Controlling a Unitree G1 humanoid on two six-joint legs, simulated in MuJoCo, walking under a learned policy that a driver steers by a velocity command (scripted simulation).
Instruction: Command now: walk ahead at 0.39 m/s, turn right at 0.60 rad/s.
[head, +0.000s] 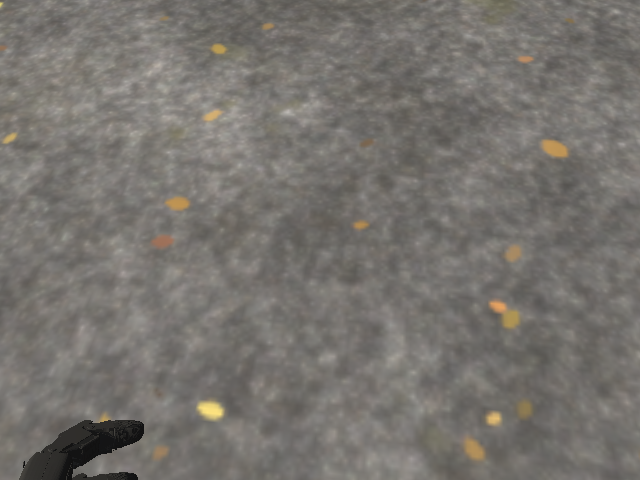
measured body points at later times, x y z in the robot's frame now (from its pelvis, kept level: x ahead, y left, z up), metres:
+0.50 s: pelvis +0.18 +0.01 +0.01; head +0.22 +0.00 +0.46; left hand +0.40 +0.25 -0.08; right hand +0.30 -0.30 -0.07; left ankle +0.29 +0.10 -0.72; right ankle +0.11 -0.08 -0.69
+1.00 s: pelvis +0.25 -0.08 +0.03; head +0.24 -0.11 +0.48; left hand +0.47 +0.11 -0.06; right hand +0.21 -0.39 -0.08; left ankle +0.35 +0.06 -0.64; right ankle +0.17 -0.12 -0.71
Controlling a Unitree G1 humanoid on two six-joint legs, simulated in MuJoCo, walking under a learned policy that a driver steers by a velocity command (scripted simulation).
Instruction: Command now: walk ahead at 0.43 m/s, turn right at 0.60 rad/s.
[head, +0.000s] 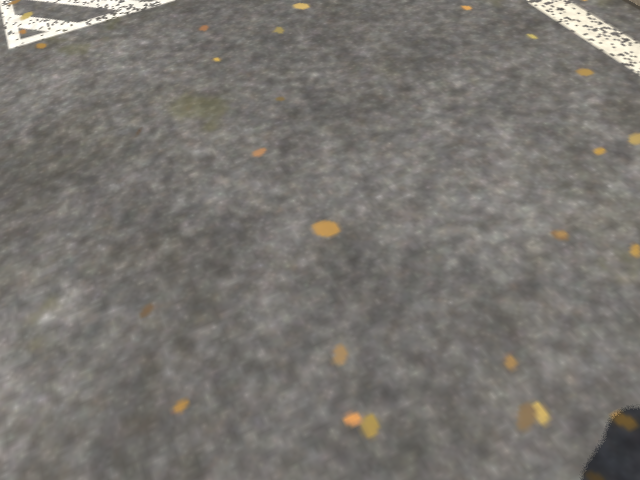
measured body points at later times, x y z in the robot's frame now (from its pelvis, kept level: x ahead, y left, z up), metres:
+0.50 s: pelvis +0.28 +0.02 +0.00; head +0.31 +0.02 +0.44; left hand +0.41 +0.28 -0.11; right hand +0.36 -0.26 -0.12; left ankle +0.32 +0.11 -0.74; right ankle +0.21 -0.11 -0.66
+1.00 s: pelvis +0.53 -0.04 +0.00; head +0.57 -0.05 +0.45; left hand +0.57 +0.25 -0.10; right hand +0.73 -0.30 -0.10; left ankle +0.54 +0.10 -0.67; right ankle +0.56 -0.15 -0.74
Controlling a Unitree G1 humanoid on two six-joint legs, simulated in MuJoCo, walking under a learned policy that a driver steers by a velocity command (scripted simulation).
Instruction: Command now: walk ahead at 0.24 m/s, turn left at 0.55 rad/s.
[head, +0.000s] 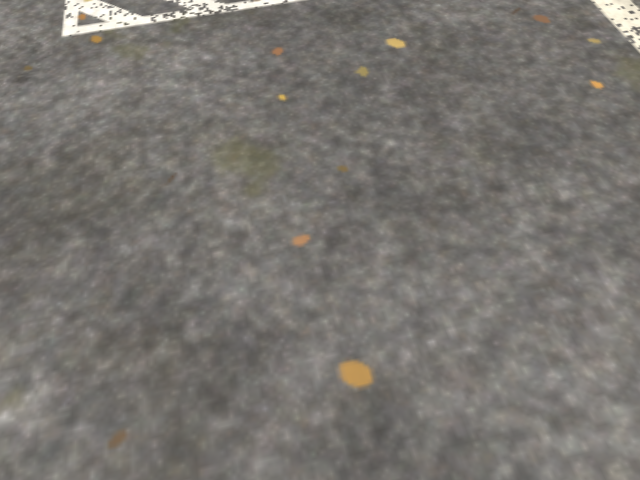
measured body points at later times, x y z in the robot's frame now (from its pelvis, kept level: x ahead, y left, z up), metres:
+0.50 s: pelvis +0.12 +0.02 -0.01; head +0.17 +0.05 +0.44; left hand +0.21 +0.34 -0.12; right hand +0.36 -0.20 -0.09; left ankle +0.18 +0.13 -0.74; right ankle +0.20 -0.13 -0.70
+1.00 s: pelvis +0.20 +0.04 +0.00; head +0.22 +0.03 +0.45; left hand +0.08 +0.30 -0.11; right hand +0.49 -0.09 -0.08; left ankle +0.19 +0.20 -0.71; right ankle +0.22 -0.11 -0.74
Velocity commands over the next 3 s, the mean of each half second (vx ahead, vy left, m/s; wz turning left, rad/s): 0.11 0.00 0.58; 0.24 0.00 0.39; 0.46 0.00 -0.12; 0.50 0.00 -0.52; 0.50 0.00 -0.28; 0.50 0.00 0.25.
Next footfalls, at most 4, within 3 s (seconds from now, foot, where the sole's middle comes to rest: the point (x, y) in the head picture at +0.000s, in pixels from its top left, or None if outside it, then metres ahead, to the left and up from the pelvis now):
0.22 left None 0.22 0.13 -0.78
0.64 right None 0.25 -0.09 -0.78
1.08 left None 0.23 0.21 -0.78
1.58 right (283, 397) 0.64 0.17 -0.78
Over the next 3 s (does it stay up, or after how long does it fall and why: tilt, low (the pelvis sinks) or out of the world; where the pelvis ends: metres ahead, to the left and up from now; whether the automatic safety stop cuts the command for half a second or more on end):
stays up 1.20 0.27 -0.01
